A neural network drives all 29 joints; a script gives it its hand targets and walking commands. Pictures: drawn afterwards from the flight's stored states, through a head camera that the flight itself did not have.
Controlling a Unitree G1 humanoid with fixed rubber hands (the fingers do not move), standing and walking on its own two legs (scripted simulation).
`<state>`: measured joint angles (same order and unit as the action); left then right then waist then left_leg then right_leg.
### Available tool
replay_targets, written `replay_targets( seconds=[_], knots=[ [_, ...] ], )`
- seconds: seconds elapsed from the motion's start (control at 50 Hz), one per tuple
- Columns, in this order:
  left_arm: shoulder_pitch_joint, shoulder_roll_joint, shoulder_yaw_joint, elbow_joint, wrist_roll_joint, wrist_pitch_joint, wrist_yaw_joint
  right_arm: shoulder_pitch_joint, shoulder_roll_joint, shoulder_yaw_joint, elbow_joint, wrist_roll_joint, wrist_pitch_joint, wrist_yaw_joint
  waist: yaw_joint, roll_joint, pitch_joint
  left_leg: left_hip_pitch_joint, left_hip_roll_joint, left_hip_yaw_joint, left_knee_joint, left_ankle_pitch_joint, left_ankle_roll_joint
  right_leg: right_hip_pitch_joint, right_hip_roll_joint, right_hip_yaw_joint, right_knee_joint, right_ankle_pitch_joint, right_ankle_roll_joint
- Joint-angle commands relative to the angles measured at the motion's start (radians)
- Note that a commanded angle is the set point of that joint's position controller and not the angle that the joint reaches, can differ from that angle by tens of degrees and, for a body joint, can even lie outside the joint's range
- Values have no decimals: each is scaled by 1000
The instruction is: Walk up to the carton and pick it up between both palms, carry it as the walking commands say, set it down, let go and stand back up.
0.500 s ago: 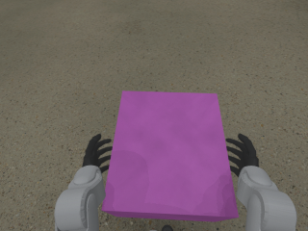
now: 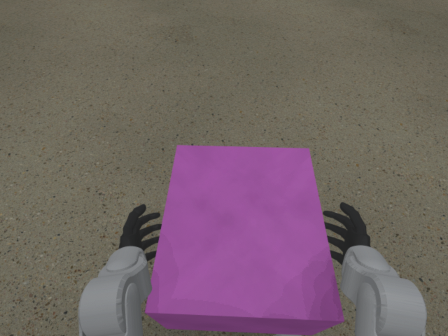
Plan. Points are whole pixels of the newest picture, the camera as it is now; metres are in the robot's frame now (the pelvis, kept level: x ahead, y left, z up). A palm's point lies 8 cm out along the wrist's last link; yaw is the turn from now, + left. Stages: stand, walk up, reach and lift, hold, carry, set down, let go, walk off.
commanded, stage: carry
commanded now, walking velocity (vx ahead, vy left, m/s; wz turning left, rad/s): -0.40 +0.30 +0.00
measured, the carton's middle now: (240, 235) +0.31 +0.00 +0.00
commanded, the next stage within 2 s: none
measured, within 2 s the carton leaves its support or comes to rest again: neither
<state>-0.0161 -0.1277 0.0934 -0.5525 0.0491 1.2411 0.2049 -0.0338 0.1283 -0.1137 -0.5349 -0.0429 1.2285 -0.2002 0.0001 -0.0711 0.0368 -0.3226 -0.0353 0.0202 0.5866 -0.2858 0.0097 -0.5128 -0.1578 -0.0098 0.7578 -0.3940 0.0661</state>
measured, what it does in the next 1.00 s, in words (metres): walks backwards: right foot, then left foot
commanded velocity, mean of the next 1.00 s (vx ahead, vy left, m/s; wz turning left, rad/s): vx -0.40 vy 0.30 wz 0.00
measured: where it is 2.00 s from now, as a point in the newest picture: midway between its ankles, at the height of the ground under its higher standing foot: outside the picture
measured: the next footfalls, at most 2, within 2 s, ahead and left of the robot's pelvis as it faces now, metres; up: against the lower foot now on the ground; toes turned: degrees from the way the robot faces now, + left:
right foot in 0.26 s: -0.14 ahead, -0.01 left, +0.00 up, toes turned -8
left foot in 0.66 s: -0.34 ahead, +0.32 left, +0.00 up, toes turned -1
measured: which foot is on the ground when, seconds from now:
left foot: down 0.00-0.26, up 0.28-0.64, down 0.66-1.00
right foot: up 0.00-0.24, down 0.26-0.72, up 0.74-1.00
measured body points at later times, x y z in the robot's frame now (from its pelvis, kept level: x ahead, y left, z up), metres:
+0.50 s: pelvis -0.24 +0.10 +0.00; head -0.24 +0.05 +0.45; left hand +0.02 +0.24 +0.10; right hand +0.00 -0.10 +0.07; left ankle -0.27 +0.29 -0.62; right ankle -0.18 +0.00 -0.73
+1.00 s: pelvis -0.52 +0.24 -0.01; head -0.49 +0.21 +0.44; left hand -0.26 +0.41 +0.07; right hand -0.25 +0.07 +0.05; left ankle -0.38 +0.32 -0.73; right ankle -0.60 +0.15 -0.69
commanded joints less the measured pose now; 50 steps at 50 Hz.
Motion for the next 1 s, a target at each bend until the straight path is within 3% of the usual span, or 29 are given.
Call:
replay_targets(
  seconds=[0.0,0.06,0.12,0.16,0.18,0.2,0.22,0.24,0.26,0.32,0.36,0.4,0.5,0.56,0.6,0.62,0.64,0.66,0.68,0.7,0.72,0.74,0.78,0.82,0.86,0.9,0.94,0.96,0.98],
  knots=[
    [-645,-1065,-836,-220,-456,-68,-284,-468,1017,698,-170,360,-63,300,8,370,-426,207,214,-44,-135,879,115,31,157,-65,383,-175,-64],
    [-617,-1034,-828,-183,-455,-61,-280,-418,976,678,-141,322,-59,284,-3,307,-448,287,211,-75,-141,757,125,33,156,-73,202,-185,-59],
    [-580,-1017,-809,-164,-449,-57,-289,-411,958,692,-156,313,-56,274,-9,268,-474,234,262,-187,-227,542,128,167,158,-72,0,-173,-84],
    [-553,-1027,-782,-139,-445,-50,-301,-452,953,714,-190,319,-51,263,11,207,-466,113,222,-152,-273,290,53,354,138,-69,-291,-52,-105],
    [-553,-1028,-761,-124,-444,-47,-308,-475,950,728,-203,325,-46,259,20,84,-455,19,156,-92,-210,104,-18,460,46,13,-433,93,-148],
    [-558,-1006,-737,-122,-439,-51,-313,-496,948,742,-230,327,-43,259,14,-327,-446,-85,26,-4,197,-265,-51,412,-300,382,-458,386,-268],
    [-505,-1014,-732,-99,-438,-51,-320,-547,935,753,-252,322,-40,260,10,-390,-388,-132,11,-91,590,-356,-59,213,-466,483,-441,560,-374],
    [-492,-1007,-726,-102,-438,-51,-327,-581,939,765,-248,324,-43,258,6,-248,-320,-172,32,-207,707,-283,-33,166,-388,356,-404,521,-335],
    [-491,-1003,-715,-106,-442,-51,-332,-587,945,771,-248,332,-43,254,6,-136,-304,-154,19,-231,708,-202,-32,152,-302,221,-379,459,-273],
    [-586,-1011,-683,-134,-434,-57,-327,-671,989,798,-257,369,-39,254,-3,-86,-285,-239,14,-153,739,-122,-45,215,-221,138,-335,527,-247],
    [-549,-984,-654,-97,-402,-41,-321,-638,979,799,-209,373,-21,252,-2,-42,-268,-314,8,-112,723,-159,-62,301,-211,166,-318,621,-241],
    [-500,-921,-622,-63,-363,-30,-305,-587,949,787,-137,366,1,246,-1,-66,-283,-305,9,-78,655,-174,-83,347,-206,198,-318,668,-223],
    [-442,-890,-627,-103,-342,-35,-286,-516,958,805,-127,384,17,254,4,-236,-398,-174,16,-27,362,-199,-84,443,-206,189,-321,808,-189],
    [-477,-934,-656,-135,-358,-44,-291,-558,992,822,-180,409,3,264,2,-327,-451,-30,24,-44,136,-202,-58,384,-215,206,-346,633,-154],
    [-500,-958,-681,-150,-365,-49,-290,-555,1005,809,-178,415,-4,275,-3,-315,-476,92,28,-27,-73,-157,-34,309,-216,212,-362,406,-122],
    [-510,-963,-693,-150,-365,-50,-286,-552,1018,802,-163,418,-8,280,-10,-235,-463,160,49,-37,-194,-134,-18,212,-179,184,-325,230,-97],
    [-531,-962,-710,-160,-365,-51,-285,-548,1030,788,-140,409,-12,286,-6,42,-375,108,157,-178,-354,-194,14,89,-75,72,-184,-3,-60],
    [-540,-969,-720,-184,-367,-50,-283,-539,1012,770,-136,402,-18,293,-7,433,-285,20,408,-424,-405,102,135,-97,120,-149,184,-245,-7],
    [-592,-990,-749,-213,-390,-54,-279,-526,1045,765,-140,409,-21,302,5,449,-198,-162,380,-282,-327,349,191,-59,152,-67,438,-322,-41],
    [-695,-992,-815,-262,-434,-56,-287,-489,1034,714,-107,381,-29,306,-15,501,-209,-288,337,-231,-329,314,224,36,156,-19,593,-263,-56],
    [-799,-1009,-858,-285,-465,-55,-297,-486,1043,671,-95,355,-44,306,-9,492,-171,-345,282,-182,-341,208,188,71,158,2,662,-174,-55],
    [-822,-1034,-858,-290,-471,-62,-296,-490,1047,666,-107,355,-53,313,10,396,-188,-241,208,-97,-303,209,121,46,158,7,675,-97,-57],
    [-780,-1043,-852,-252,-477,-65,-288,-455,1019,640,-86,342,-61,315,20,378,-312,-29,162,-19,-241,239,59,5,153,-16,603,-53,-78],
    [-747,-1036,-854,-251,-481,-65,-280,-416,1000,631,-76,326,-60,302,12,338,-398,193,157,-12,-154,438,68,-21,151,-43,411,-88,-64],
    [-682,-1018,-840,-232,-467,-59,-278,-392,973,640,-104,308,-61,284,-2,297,-441,280,200,-108,-148,513,98,18,169,-70,211,-158,-48],
    [-627,-1021,-823,-199,-468,-55,-287,-399,963,663,-152,303,-64,269,-8,277,-490,295,261,-212,-184,488,130,115,153,-53,-12,-206,-75],
    [-577,-1026,-786,-141,-461,-41,-301,-446,953,691,-189,311,-55,257,7,195,-491,211,206,-160,-235,331,51,322,163,-92,-342,-120,-97],
    [-570,-1032,-766,-123,-459,-39,-310,-478,950,709,-207,320,-51,255,18,115,-480,101,167,-112,-208,255,-14,458,94,-30,-471,40,-123],
    [-571,-1018,-735,-116,-457,-44,-318,-490,949,726,-232,323,-46,254,9,-259,-469,-45,73,-60,111,-164,-42,486,-193,285,-423,432,-207]
  ],
)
